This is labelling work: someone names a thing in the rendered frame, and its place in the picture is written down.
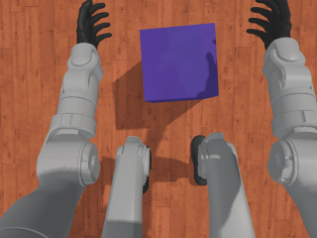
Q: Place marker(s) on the left robot forearm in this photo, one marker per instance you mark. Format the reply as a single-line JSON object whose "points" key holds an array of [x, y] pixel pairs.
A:
{"points": [[75, 116]]}

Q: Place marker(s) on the right robot shin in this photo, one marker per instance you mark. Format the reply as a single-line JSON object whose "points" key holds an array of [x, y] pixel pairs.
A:
{"points": [[214, 136]]}

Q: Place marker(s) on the left robot upper arm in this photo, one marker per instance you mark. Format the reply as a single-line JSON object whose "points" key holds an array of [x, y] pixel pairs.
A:
{"points": [[65, 169]]}

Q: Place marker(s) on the robot shin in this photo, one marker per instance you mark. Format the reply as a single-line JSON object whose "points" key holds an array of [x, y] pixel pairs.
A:
{"points": [[130, 139], [214, 136]]}

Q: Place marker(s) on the robot left hand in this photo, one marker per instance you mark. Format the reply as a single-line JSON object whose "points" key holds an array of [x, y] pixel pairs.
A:
{"points": [[86, 31]]}

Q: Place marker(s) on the right robot forearm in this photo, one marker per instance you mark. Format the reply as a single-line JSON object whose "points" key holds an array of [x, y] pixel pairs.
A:
{"points": [[291, 92]]}

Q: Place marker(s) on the right robot upper arm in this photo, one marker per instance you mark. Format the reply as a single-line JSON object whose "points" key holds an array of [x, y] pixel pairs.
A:
{"points": [[293, 163]]}

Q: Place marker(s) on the carton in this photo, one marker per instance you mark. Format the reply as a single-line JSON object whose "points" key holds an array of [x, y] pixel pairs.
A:
{"points": [[179, 63]]}

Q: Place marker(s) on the left robot shin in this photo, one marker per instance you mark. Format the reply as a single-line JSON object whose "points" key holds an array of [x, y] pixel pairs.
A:
{"points": [[130, 139]]}

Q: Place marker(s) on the robot right hand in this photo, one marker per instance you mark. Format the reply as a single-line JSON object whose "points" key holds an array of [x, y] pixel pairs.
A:
{"points": [[278, 24]]}

